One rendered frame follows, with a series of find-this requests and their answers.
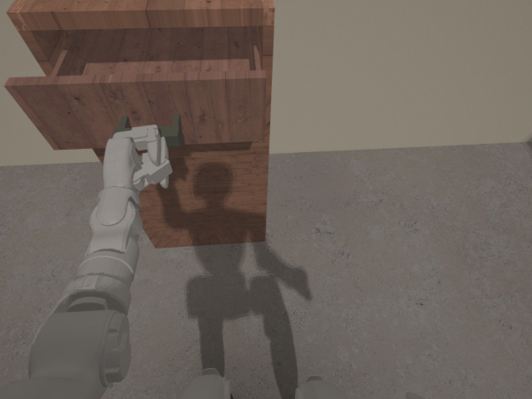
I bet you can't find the robot right thigh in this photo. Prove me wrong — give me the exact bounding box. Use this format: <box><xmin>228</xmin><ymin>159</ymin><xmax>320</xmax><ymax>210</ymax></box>
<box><xmin>295</xmin><ymin>380</ymin><xmax>349</xmax><ymax>399</ymax></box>

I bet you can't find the left robot forearm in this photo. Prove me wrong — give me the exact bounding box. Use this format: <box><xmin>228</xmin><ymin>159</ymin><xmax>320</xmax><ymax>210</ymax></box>
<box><xmin>28</xmin><ymin>187</ymin><xmax>143</xmax><ymax>378</ymax></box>

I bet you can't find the left robot hand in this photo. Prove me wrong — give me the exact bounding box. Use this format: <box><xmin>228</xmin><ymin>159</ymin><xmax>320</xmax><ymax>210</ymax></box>
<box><xmin>103</xmin><ymin>125</ymin><xmax>173</xmax><ymax>198</ymax></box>

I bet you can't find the left robot shin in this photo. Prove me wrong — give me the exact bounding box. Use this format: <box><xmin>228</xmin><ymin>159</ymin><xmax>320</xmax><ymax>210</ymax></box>
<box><xmin>201</xmin><ymin>368</ymin><xmax>220</xmax><ymax>376</ymax></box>

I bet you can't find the cabinet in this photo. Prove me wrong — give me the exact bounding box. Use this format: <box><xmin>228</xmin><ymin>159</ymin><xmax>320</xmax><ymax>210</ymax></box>
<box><xmin>7</xmin><ymin>0</ymin><xmax>275</xmax><ymax>249</ymax></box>

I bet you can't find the left robot upper arm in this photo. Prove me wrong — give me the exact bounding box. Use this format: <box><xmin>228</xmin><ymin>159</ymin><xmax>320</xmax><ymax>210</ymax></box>
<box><xmin>0</xmin><ymin>309</ymin><xmax>131</xmax><ymax>399</ymax></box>

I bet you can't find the handle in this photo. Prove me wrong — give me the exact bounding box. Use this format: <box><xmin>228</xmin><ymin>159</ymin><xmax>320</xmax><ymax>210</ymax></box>
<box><xmin>112</xmin><ymin>114</ymin><xmax>182</xmax><ymax>146</ymax></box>

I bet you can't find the drawer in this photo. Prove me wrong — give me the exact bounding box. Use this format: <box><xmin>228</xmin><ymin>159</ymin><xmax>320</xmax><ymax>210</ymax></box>
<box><xmin>4</xmin><ymin>26</ymin><xmax>267</xmax><ymax>150</ymax></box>

